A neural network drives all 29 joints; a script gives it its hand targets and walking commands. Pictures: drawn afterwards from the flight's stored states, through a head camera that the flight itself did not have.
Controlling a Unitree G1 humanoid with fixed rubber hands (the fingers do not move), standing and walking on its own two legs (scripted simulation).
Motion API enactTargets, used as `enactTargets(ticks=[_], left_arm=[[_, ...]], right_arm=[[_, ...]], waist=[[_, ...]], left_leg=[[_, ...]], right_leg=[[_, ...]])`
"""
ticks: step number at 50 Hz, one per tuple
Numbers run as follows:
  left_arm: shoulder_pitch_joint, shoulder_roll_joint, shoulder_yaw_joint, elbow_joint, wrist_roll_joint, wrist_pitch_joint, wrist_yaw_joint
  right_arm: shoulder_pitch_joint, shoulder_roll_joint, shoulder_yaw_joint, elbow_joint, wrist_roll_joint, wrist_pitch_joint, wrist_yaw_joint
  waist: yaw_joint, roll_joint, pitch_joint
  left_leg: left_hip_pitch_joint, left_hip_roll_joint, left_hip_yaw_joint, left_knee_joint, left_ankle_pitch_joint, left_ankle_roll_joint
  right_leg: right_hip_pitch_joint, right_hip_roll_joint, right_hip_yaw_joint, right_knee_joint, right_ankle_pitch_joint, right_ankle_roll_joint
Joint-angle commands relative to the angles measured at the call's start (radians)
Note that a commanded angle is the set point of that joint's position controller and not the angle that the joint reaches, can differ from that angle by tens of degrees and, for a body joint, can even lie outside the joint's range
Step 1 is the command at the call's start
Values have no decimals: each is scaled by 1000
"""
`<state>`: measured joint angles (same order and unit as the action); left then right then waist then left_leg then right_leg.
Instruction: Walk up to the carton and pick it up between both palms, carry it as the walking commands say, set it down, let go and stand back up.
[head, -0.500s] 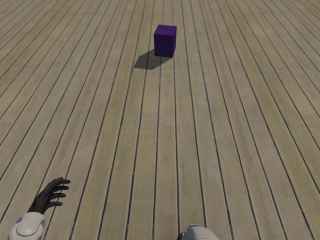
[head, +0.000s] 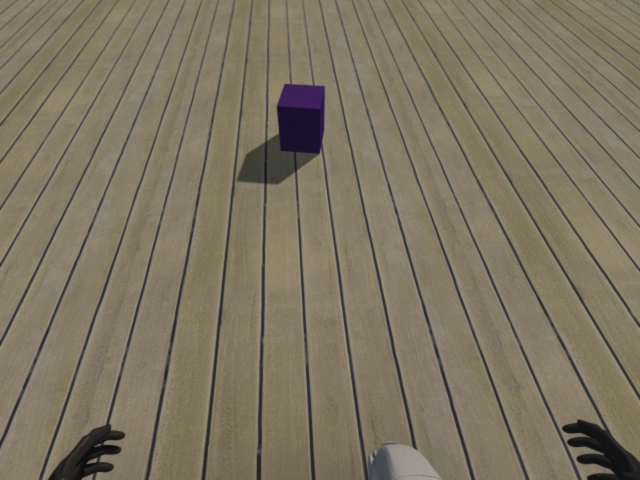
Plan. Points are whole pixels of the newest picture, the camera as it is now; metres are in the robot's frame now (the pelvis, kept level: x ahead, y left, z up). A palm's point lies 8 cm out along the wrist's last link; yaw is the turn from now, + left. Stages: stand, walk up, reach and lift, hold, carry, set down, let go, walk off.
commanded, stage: walk up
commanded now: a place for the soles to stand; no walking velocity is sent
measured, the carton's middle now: (302, 119) +1.79 +0.10 -0.61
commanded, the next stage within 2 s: none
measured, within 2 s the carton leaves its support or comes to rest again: neither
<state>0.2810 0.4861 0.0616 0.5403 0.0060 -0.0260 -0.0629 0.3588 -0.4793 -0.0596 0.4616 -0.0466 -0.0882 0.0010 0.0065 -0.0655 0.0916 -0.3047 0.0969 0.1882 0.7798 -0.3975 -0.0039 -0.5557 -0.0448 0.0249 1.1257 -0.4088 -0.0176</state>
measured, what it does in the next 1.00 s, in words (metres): walks ahead: right foot, then left foot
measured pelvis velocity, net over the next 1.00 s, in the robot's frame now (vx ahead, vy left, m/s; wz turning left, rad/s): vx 0.51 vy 0.00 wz -0.05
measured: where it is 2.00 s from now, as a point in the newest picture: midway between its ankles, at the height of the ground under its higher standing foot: (309, 260)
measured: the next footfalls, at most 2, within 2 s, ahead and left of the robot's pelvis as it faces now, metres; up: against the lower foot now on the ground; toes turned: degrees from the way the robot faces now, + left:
right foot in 0.14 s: +0.25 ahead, -0.13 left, +0.00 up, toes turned -6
left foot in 0.48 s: +0.44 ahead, +0.15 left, +0.00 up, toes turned +4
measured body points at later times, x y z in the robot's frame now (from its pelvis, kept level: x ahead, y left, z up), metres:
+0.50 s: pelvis +0.27 +0.02 +0.00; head +0.27 +0.02 +0.45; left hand +0.36 +0.37 -0.06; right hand +0.43 -0.30 -0.04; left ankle +0.40 +0.15 -0.71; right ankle +0.22 -0.12 -0.70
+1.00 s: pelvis +0.51 +0.00 +0.00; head +0.51 -0.02 +0.45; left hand +0.65 +0.33 -0.03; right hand +0.62 -0.33 -0.07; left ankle +0.58 +0.13 -0.66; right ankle +0.52 -0.11 -0.70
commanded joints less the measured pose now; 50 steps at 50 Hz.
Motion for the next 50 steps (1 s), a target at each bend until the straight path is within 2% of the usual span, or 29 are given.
enactTargets(ticks=[1, 3, 5, 6, 7, 8, 9, 10, 12, 15, 21, 23, 24, 25, 26, 27, 28, 31, 34, 36, 38, 39, 40, 41, 42, 43, 45, 47, 50], left_arm=[[-72, 143, 49, -134, -3, -22, -17], [-64, 139, 53, -121, -5, -16, -26], [-33, 163, 69, -113, 0, -5, -21], [14, 190, 79, -104, 3, -4, -11], [128, 234, 96, -72, 4, -7, 6], [222, 343, 119, -80, 2, -10, 35], [209, 364, 118, -112, -9, -13, 60], [168, 350, 107, -109, -6, -20, 76], [96, 283, 83, -89, 5, -32, 88], [46, 254, 63, -67, 15, -52, 71], [-40, 268, 62, -62, 17, -59, 42], [-66, 256, 59, -63, 14, -49, 34], [-47, 222, 50, -62, 17, -43, 32], [-26, 155, 30, -78, 7, -42, 29], [-36, 133, 25, -130, -23, -47, 34], [-85, 208, 54, -161, -14, -37, 46], [-63, 222, 54, -158, -15, -35, 48], [35, 227, 51, -107, -9, -25, 33], [1, 195, 46, -121, -1, -19, 14], [0, 180, 48, -122, -7, -20, 5], [89, 189, 64, -92, -6, -17, 7], [153, 218, 77, -69, -4, -16, 14], [241, 267, 93, -53, -3, -14, 31], [290, 361, 108, -88, 1, -20, 56], [259, 352, 102, -110, 2, -23, 82], [225, 346, 94, -107, 7, -32, 97], [165, 283, 81, -91, 10, -49, 109], [132, 249, 66, -80, 15, -62, 98], [116, 253, 66, -73, 23, -67, 82]], right_arm=[[15, -244, -91, -69, 3, -23, 5], [-10, -243, -90, -71, 19, -13, 19], [-11, -237, -83, -62, 30, 3, 30], [-8, -224, -75, -59, 27, 9, 34], [-6, -186, -61, -60, 30, 11, 40], [-27, -134, -49, -109, 51, 12, 52], [-88, -236, -73, -164, 58, 20, 46], [-118, -268, -84, -165, 61, 28, 43], [-22, -222, -70, -101, 50, 28, 44], [9, -185, -55, -47, 29, 40, 53], [-26, -157, -65, -61, 43, 46, 78], [39, -163, -83, -42, 35, 44, 76], [110, -187, -99, -14, 31, 40, 66], [211, -245, -125, 12, 23, 32, 47], [258, -312, -139, -21, 26, 26, 26], [204, -314, -129, -39, 30, 29, 6], [170, -312, -122, -44, 26, 27, -6], [13, -247, -94, -44, 17, 20, -7], [-7, -246, -91, -34, 17, 13, 5], [-43, -252, -92, -47, 22, 18, 16], [-84, -233, -82, -51, 30, 30, 32], [-77, -199, -67, -48, 23, 39, 39], [-95, -149, -49, -60, 21, 41, 46], [-133, -128, -45, -123, 45, 41, 53], [-173, -232, -68, -155, 58, 52, 42], [-165, -248, -75, -143, 46, 60, 40], [-48, -222, -68, -73, 29, 58, 39], [-26, -196, -62, -38, 19, 60, 47], [-79, -154, -50, -55, 24, 65, 67]], waist=[[-45, 264, 4], [-23, 241, -2], [17, 171, 2], [50, 127, -13], [120, 0, -91], [181, -245, -210], [177, -57, -214], [150, 18, -146], [78, 3, -75], [39, -33, -48], [-8, -59, 18], [-61, -5, 2], [-92, 87, -38], [-147, 293, -115], [-197, 375, -226], [-183, 172, -191], [-145, 136, -135], [-50, 221, -13], [-42, 272, 19], [-30, 279, 3], [42, 190, -31], [77, 111, -48], [149, -51, -65], [186, -239, -114], [167, -30, -77], [123, 10, -29], [59, -17, -7], [45, -32, -13], [49, -39, 10]], left_leg=[[57, 280, -253, -457, 53, 222], [-33, 242, -153, -423, -28, 184], [-137, 230, -104, -382, -142, 158], [-166, 203, -65, -249, -78, 135], [-249, 137, 9, 85, 49, 97], [-448, -8, 20, 545, -99, 25], [-527, -23, -227, 606, -161, 25], [-580, -2, -298, 646, -109, 24], [-552, 53, -283, 533, -64, 14], [-402, 76, -270, 327, -48, 4], [-90, 29, -180, -2, 178, 23], [122, -34, -104, -71, 205, 31], [261, -68, -92, -90, 113, 42], [429, 44, -338, -199, -141, 99], [461, 330, -895, -491, -505, 250], [405, 384, -953, -542, -568, 308], [361, 378, -876, -508, -519, 300], [126, 288, -568, -502, -372, 255], [8, 267, -412, -475, -247, 246], [-60, 234, -321, -435, -273, 215], [-234, 188, -217, -339, -374, 167], [-325, 144, -166, -187, -410, 140], [-455, 70, -85, 121, -378, 94], [-601, -70, -111, 509, -266, 39], [-652, -64, -350, 569, -193, 34], [-678, -54, -382, 593, -140, 25], [-609, 2, -359, 509, -42, 10], [-487, 27, -332, 395, -10, -1], [-388, 49, -237, 189, 32, 10]], right_leg=[[-40, -64, -3, -218, 80, -9], [152, -15, -70, -336, 188, -20], [343, 47, -132, -389, 209, -25], [436, 78, -120, -408, 154, -33], [603, 78, -34, -455, 35, -65], [696, -241, 599, -730, -402, -194], [670, -376, 875, -894, -521, -275], [650, -392, 806, -877, -422, -299], [548, -335, 546, -807, -181, -292], [391, -300, 367, -806, -3, -290], [94, -228, 158, -813, -244, -191], [-23, -177, 68, -698, -328, -153], [-78, -123, 9, -522, -310, -131], [-214, -27, -71, -157, -195, -77], [-325, 123, -37, 149, -211, -35], [-358, 89, 117, 294, -140, -31], [-360, 52, 135, 315, -88, -25], [-216, -53, 82, 67, -47, -5], [-79, -52, 2, -135, -44, -15], [61, -32, -42, -265, 71, -22], [362, 30, -107, -366, 168, -21], [497, 66, -96, -366, 94, -21], [592, 11, 54, -450, -111, -49], [581, -303, 759, -841, -581, -180], [586, -402, 874, -921, -603, -241], [563, -411, 811, -902, -474, -249], [505, -373, 554, -828, -200, -245], [425, -348, 396, -813, -28, -254], [365, -295, 221, -797, 38, -240]])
